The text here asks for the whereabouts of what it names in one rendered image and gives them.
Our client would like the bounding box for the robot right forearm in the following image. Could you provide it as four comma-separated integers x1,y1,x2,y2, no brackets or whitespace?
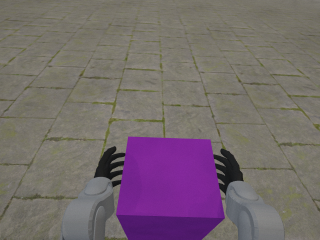
225,181,285,240

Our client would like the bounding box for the robot right hand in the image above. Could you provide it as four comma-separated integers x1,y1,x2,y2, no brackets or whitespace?
213,148,244,195

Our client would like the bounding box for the robot left forearm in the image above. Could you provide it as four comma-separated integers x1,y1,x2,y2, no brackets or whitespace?
60,177,115,240

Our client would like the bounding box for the carton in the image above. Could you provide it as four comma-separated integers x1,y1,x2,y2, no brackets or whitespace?
116,136,225,240

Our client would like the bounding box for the robot left hand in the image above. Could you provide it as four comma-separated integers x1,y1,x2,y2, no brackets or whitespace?
94,146,126,187

